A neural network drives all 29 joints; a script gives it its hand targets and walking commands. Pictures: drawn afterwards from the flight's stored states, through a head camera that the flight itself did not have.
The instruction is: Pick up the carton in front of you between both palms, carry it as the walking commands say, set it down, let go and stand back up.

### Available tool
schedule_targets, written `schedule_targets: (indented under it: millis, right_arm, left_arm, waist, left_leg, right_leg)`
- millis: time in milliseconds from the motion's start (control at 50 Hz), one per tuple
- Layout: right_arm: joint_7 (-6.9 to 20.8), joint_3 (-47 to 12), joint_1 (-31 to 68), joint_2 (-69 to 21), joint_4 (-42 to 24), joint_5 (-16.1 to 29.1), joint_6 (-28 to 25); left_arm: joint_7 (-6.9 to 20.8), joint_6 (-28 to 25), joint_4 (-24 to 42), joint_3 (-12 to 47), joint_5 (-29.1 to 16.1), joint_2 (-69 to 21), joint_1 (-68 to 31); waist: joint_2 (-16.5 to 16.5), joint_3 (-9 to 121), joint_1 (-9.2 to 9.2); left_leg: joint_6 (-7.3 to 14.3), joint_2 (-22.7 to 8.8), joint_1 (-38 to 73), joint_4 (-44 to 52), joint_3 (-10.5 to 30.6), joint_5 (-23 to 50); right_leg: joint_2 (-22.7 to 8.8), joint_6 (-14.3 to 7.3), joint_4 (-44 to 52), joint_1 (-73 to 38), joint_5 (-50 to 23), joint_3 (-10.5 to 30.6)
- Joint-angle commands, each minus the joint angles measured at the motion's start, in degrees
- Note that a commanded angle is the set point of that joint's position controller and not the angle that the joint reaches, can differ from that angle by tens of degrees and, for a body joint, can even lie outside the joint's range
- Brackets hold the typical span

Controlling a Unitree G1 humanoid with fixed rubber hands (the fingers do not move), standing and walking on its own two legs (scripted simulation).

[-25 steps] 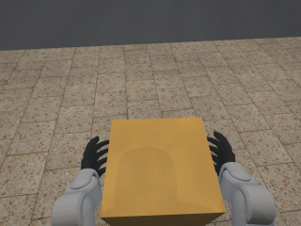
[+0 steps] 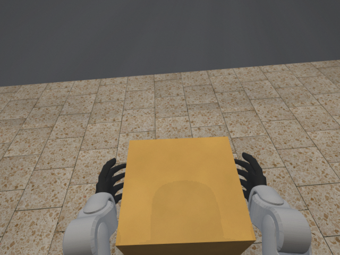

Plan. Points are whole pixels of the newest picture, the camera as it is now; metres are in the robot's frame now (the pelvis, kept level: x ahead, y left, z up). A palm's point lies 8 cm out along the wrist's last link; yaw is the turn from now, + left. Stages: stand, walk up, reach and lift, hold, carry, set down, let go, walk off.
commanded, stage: carry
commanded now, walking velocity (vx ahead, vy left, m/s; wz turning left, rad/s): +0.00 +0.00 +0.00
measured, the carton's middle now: (181, 207) +0.23 +0.00 +0.02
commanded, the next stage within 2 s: hold in 1.72 s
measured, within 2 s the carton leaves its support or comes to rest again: neither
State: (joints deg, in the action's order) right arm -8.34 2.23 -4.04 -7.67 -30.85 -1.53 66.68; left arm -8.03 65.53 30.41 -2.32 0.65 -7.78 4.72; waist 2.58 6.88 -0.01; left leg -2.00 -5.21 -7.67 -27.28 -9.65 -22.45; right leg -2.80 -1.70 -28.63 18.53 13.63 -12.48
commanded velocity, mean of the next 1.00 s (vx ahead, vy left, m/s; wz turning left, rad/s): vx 0.00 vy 0.00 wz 0.00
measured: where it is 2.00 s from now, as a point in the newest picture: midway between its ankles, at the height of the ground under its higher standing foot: outside the picture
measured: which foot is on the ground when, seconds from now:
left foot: down 0.00-1.00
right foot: down 0.00-1.00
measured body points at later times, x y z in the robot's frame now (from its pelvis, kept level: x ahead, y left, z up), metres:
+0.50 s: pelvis +0.00 +0.00 +0.00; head -0.03 +0.00 +0.45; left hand +0.23 +0.16 +0.08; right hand +0.23 -0.15 +0.08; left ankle -0.10 +0.11 -0.73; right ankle +0.01 -0.10 -0.73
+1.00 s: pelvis -0.05 +0.01 +0.00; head -0.06 +0.01 +0.45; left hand +0.22 +0.16 +0.04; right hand +0.23 -0.14 +0.04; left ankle -0.10 +0.11 -0.73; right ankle +0.01 -0.10 -0.73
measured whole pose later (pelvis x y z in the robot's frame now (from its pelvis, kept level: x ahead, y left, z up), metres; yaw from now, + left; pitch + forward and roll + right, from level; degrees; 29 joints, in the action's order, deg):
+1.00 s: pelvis -0.05 +0.01 +0.00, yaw +1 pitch +2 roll +0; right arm -3.1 5.4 4.5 -7.2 -5.2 -9.2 52.5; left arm -2.7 52.4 5.4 -5.2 8.8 -7.2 -4.3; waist 0.2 4.8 -0.2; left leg 0.0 -3.2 -9.7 -27.9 -10.2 -19.5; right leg -4.8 -1.0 -27.5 19.8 8.9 -11.0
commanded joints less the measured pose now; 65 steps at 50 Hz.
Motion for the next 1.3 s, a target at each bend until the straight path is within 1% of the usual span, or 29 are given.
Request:
schedule_targets:
  millis: [0, 40, 100, 180, 220, 260, 440, 500, 560, 660, 700, 780, 880, 1000, 1080, 1120, 1200, 1280]
  right_arm:
    - [1.32, -32.68, 17.61, -37.79, -7.08, 10.99, -1.78]
    - [1.23, -32.24, 16.59, -37.52, -6.70, 10.56, -1.91]
    - [1.28, -31.92, 16.05, -37.22, -6.51, 10.22, -1.96]
    - [1.44, -31.90, 16.09, -36.94, -6.74, 10.24, -1.97]
    - [1.50, -31.95, 16.18, -36.71, -6.87, 10.30, -1.92]
    - [1.53, -32.02, 16.32, -36.42, -6.94, 10.36, -1.84]
    - [1.75, -32.03, 17.25, -35.42, -5.98, 10.36, -1.25]
    - [2.51, -32.06, 17.91, -34.50, -4.11, 9.70, -1.29]
    - [3.86, -31.88, 19.55, -33.69, -1.27, 8.79, -1.97]
    - [6.22, -30.03, 22.81, -32.07, 4.18, 7.10, -4.85]
    - [6.97, -29.70, 24.02, -32.77, 6.09, 6.66, -6.13]
    - [8.49, -28.70, 25.63, -33.34, 10.18, 5.54, -8.66]
    - [10.36, -26.25, 27.94, -33.67, 16.16, 3.54, -12.87]
    - [13.21, -24.09, 32.27, -35.65, 24.37, 1.82, -19.63]
    - [14.77, -22.10, 35.01, -35.93, 30.86, 0.58, -25.01]
    - [15.59, -22.12, 36.63, -37.12, 33.36, 0.54, -27.66]
    - [17.19, -24.47, 39.71, -41.79, 34.88, 1.51, -30.59]
    - [18.03, -27.12, 39.86, -45.92, 33.00, 2.72, -29.74]
  left_arm:
    - [1.53, -0.89, 6.45, 30.94, -9.69, -38.06, -16.95]
    - [1.52, -0.93, 6.74, 31.28, -9.62, -37.78, -16.69]
    - [1.61, -0.83, 7.06, 31.79, -9.71, -37.56, -16.85]
    - [1.64, -0.68, 7.23, 32.10, -9.75, -37.46, -17.18]
    - [1.58, -0.61, 7.12, 32.03, -9.61, -37.35, -17.20]
    - [1.48, -0.53, 6.95, 31.83, -9.36, -37.09, -17.17]
    - [1.26, -0.03, 5.47, 31.16, -8.45, -35.79, -17.28]
    - [1.98, -0.07, 3.52, 31.20, -7.85, -34.75, -17.80]
    - [3.37, -0.74, 0.90, 31.16, -7.30, -33.62, -19.41]
    - [5.91, -3.70, -3.61, 29.34, -6.39, -31.02, -22.56]
    - [6.80, -4.94, -5.15, 29.54, -6.36, -31.85, -24.07]
    - [8.45, -7.38, -9.21, 28.86, -5.60, -32.59, -25.93]
    - [10.31, -11.57, -15.83, 26.36, -3.01, -33.43, -28.44]
    - [13.09, -18.36, -24.39, 23.74, -0.71, -35.76, -32.25]
    - [14.67, -23.92, -30.80, 21.67, 0.50, -35.83, -35.15]
    - [15.41, -26.69, -33.21, 21.60, 0.60, -36.81, -36.76]
    - [16.94, -29.73, -34.69, 23.98, -0.34, -41.50, -39.85]
    - [17.81, -28.84, -32.52, 26.76, -1.46, -45.70, -40.07]
  waist:
    - [-4.34, 13.70, -0.01]
    - [-3.95, 13.58, -0.01]
    - [-3.29, 12.68, 0.01]
    - [-1.89, 11.46, 0.05]
    - [-1.45, 10.85, 0.08]
    - [-1.31, 10.09, 0.11]
    - [-1.72, 7.02, 0.21]
    - [-1.77, 5.70, 0.22]
    - [-1.91, 4.66, 0.19]
    - [-2.32, 4.53, -0.07]
    - [-2.47, 5.07, -0.07]
    - [-2.61, 5.81, -0.14]
    - [-2.60, 6.37, -0.16]
    - [-2.62, 7.40, -0.17]
    - [-2.47, 8.33, -0.15]
    - [-2.48, 8.83, -0.10]
    - [-2.62, 10.27, 0.07]
    - [-2.60, 11.71, 0.14]
  left_leg:
    - [-0.60, -3.37, -0.29, -0.97, 2.45, 29.13]
    - [-0.66, -3.14, -0.22, -1.06, 2.47, 29.17]
    - [-0.69, -3.25, 0.33, -0.75, 2.61, 30.83]
    - [-0.57, -4.20, 1.39, -0.27, 2.80, 34.65]
    - [-0.40, -4.66, 1.46, 0.00, 2.82, 34.85]
    - [-0.20, -4.92, 0.97, 0.34, 2.80, 33.32]
    - [0.64, -4.85, -1.73, 2.62, 3.43, 23.86]
    - [0.90, -4.78, -2.71, 3.55, 3.75, 20.45]
    - [1.14, -4.60, -3.74, 4.40, 3.98, 16.88]
    - [1.74, -4.35, -5.01, 5.44, 4.18, 11.70]
    - [1.91, -4.31, -5.08, 5.67, 4.27, 10.62]
    - [2.18, -4.27, -5.26, 5.87, 4.35, 9.66]
    - [2.41, -4.29, -5.43, 5.90, 4.41, 9.73]
    - [2.72, -4.22, -5.61, 5.65, 4.58, 10.45]
    - [2.86, -4.17, -5.22, 5.15, 4.57, 11.43]
    - [2.91, -4.12, -4.93, 4.81, 4.53, 12.09]
    - [2.93, -4.00, -4.22, 3.92, 4.52, 13.87]
    - [2.82, -3.97, -3.42, 2.88, 4.45, 16.59]
  right_leg:
    - [-8.09, -1.14, -1.89, -15.17, -45.72, 7.55]
    - [-8.00, -1.23, -2.31, -15.06, -46.67, 7.53]
    - [-7.48, -0.93, -2.54, -13.87, -44.90, 7.20]
    - [-6.68, -0.39, -2.51, -11.69, -37.48, 6.49]
    - [-6.54, -0.29, -2.37, -10.91, -33.90, 6.29]
    - [-6.57, -0.26, -2.13, -10.42, -31.10, 6.20]
    - [-6.91, 0.10, 0.27, -9.13, -23.06, 6.66]
    - [-6.96, 0.28, 1.38, -8.34, -19.78, 6.95]
    - [-7.03, 0.44, 2.42, -7.80, -17.11, 7.25]
    - [-7.16, 0.43, 3.67, -7.87, -14.18, 7.69]
    - [-7.21, 0.48, 3.90, -8.04, -13.55, 7.78]
    - [-7.28, 0.67, 4.08, -8.13, -12.93, 7.81]
    - [-7.35, 0.87, 4.08, -7.86, -12.94, 7.72]
    - [-7.30, 1.04, 3.80, -7.83, -12.63, 7.43]
    - [-7.31, 1.04, 3.32, -8.15, -13.27, 7.28]
    - [-7.31, 1.03, 3.08, -8.47, -13.77, 7.21]
    - [-7.28, 0.92, 2.44, -9.22, -15.27, 7.11]
    - [-7.29, 0.86, 1.68, -9.64, -17.31, 6.91]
